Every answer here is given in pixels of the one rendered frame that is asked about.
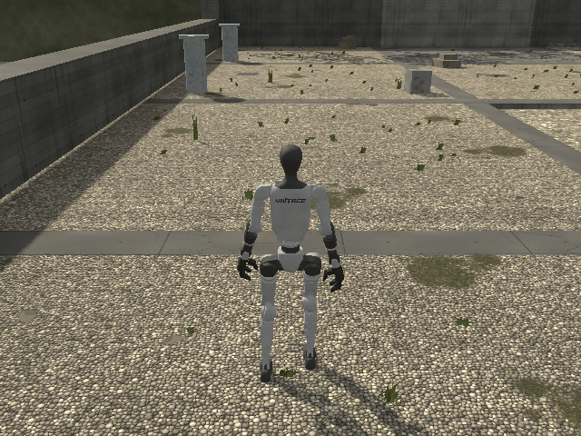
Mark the left robot shin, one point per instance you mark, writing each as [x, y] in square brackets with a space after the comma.
[266, 339]

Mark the left robot forearm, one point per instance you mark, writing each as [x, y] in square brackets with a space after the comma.
[248, 243]

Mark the right robot forearm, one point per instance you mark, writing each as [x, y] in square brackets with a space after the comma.
[332, 248]

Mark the left robot hand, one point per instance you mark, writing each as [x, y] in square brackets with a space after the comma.
[241, 267]

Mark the right robot hand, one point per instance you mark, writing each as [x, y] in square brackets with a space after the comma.
[338, 278]

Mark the right robot thigh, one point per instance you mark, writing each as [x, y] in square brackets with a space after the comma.
[311, 275]

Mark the right robot upper arm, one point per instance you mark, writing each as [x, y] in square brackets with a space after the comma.
[323, 208]

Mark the left robot upper arm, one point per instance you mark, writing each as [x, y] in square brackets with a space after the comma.
[262, 193]

